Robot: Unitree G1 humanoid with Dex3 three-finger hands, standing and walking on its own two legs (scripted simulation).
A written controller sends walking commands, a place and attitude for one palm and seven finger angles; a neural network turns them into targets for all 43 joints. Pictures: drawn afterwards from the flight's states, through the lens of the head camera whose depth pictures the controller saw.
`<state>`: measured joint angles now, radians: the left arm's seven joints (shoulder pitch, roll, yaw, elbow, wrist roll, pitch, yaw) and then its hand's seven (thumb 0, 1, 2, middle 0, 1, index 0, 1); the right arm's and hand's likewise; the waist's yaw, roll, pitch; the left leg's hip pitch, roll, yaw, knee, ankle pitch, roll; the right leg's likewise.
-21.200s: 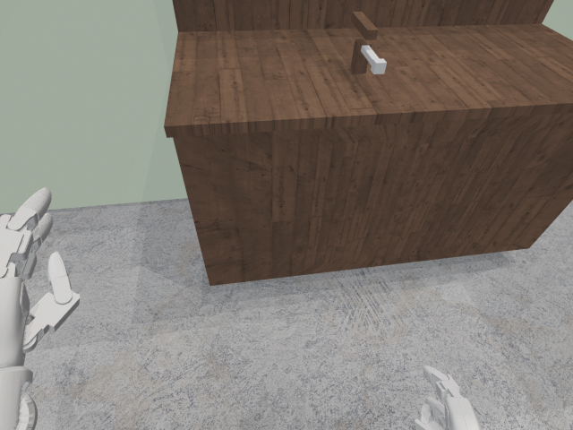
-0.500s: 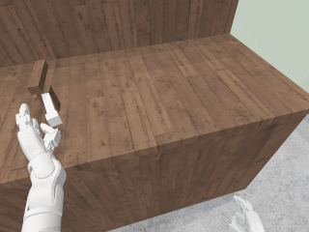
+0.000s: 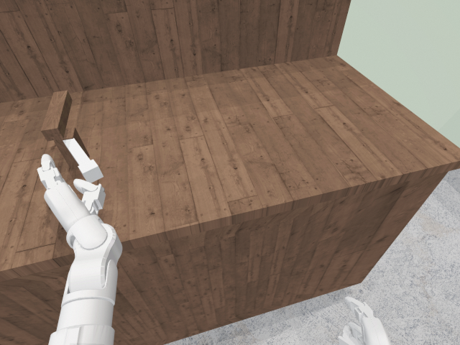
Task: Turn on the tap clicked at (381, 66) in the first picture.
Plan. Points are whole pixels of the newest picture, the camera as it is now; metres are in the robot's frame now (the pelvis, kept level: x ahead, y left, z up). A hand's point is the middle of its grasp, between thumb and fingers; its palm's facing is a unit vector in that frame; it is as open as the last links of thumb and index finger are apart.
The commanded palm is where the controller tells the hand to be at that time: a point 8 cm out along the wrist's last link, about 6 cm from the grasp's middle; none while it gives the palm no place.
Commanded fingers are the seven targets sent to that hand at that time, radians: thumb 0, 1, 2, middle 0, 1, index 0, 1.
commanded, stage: push the lever round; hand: left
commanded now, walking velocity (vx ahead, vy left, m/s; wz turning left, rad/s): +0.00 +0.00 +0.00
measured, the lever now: (90, 171) +0.37 +0.29 +0.12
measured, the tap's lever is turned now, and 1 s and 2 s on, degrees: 25 57 71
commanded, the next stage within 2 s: lift the hand up off the lever in 1.40 s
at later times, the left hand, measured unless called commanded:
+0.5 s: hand (121, 175) +0.37 +0.24 +0.11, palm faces +0.81 -0.58 -0.05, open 7.7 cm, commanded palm +0.32 +0.25 +0.11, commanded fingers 0.00 0.90 0.90 -0.15 -0.15 -0.15 -0.15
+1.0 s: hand (133, 163) +0.40 +0.23 +0.11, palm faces +0.84 -0.53 -0.08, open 7.7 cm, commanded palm +0.35 +0.24 +0.11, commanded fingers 0.00 0.90 0.90 -0.15 -0.15 -0.15 -0.15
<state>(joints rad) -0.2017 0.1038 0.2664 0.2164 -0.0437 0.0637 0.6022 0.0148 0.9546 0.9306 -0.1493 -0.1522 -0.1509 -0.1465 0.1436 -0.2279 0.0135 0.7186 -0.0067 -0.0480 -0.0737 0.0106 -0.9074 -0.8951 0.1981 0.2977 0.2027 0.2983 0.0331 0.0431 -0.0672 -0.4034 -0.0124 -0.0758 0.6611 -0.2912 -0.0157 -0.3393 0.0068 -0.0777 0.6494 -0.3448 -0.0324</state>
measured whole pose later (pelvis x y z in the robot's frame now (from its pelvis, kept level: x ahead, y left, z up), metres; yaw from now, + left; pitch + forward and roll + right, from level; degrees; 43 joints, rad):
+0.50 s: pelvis +0.00 -0.01 +0.00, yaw +0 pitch +4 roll -1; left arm -0.40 0.06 0.29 0.43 0.01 0.06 0.75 0.00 0.92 0.93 -0.15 -0.15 -0.15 -0.15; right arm 0.15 -0.21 0.00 0.75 -0.03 -0.03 -0.04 0.01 -0.91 -0.90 0.20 0.30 0.20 0.30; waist 0.01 0.05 -0.09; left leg -0.45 -0.01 -0.08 0.67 -0.29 -0.02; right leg -0.38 0.01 -0.09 0.66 -0.34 -0.04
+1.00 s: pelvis +0.00 -0.01 +0.00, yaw +0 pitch +6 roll +0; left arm -0.56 0.06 0.36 0.58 0.06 0.08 0.84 0.00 0.92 0.93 -0.15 -0.15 -0.15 -0.15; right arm 0.18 -0.21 -0.02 0.76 -0.05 -0.01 0.00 0.01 -0.91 -0.90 0.20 0.30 0.20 0.30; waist -0.01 0.04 -0.12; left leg -0.50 0.00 -0.08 0.70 -0.30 -0.03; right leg -0.44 0.02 -0.08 0.69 -0.36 -0.05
